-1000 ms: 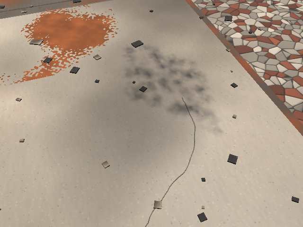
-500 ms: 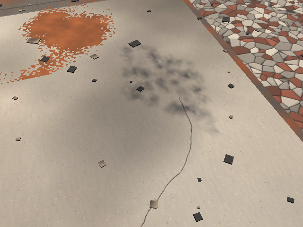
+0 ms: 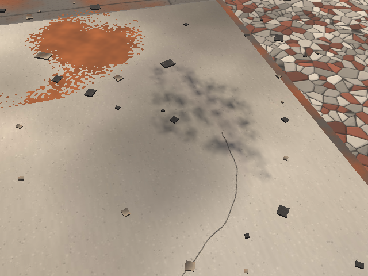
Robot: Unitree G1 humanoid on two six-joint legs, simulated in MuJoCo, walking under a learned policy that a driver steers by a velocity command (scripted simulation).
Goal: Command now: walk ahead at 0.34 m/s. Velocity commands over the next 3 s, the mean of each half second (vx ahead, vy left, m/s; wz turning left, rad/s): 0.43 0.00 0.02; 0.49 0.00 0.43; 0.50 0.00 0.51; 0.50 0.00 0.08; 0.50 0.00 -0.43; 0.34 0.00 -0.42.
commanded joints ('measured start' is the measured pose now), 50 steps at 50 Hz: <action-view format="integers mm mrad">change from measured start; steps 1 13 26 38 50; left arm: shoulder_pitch -223 -470 -197 -138 20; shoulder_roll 81 26 109 152 49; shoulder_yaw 9 -9 23 27 -8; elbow -159 -221 -122 -49 -135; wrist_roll -10 3 26 46 60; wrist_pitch -61 -67 -80 -93 -50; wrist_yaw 0 -59 -61 -14 -18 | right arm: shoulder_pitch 306 233 82 -155 123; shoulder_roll -213 -156 -135 -72 -379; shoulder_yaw -40 2 -14 -26 -130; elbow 46 -35 -140 -263 -323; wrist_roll -24 -23 27 -6 8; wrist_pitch -31 -1 -30 21 37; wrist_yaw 18 -17 -12 17 35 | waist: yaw -125 -81 53 31 -52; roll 274 143 -16 17 294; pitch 102 149 -30 96 -256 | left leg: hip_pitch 365 159 -421 -459 608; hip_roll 409 210 121 144 297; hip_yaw -766 -144 -144 -87 -611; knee -436 -514 715 205 -111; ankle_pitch -155 357 34 467 129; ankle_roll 235 126 11 -15 363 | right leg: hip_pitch -620 -425 152 61 -439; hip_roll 51 -23 -300 -208 9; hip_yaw -1 -140 279 -187 -251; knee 427 2 -436 -564 694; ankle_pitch -125 417 159 458 -52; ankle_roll -16 7 -198 -154 34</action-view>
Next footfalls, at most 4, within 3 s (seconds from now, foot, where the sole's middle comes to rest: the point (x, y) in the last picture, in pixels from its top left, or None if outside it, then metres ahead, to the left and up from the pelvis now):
0.42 right None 0.38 -0.14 -0.76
0.98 left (149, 245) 0.66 0.13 -0.76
1.46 right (169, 173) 1.00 0.06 -0.76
1.96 left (91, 155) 1.09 0.43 -0.76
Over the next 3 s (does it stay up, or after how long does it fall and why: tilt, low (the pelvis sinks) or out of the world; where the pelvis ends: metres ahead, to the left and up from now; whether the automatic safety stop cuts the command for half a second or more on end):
stays up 1.52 0.43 0.00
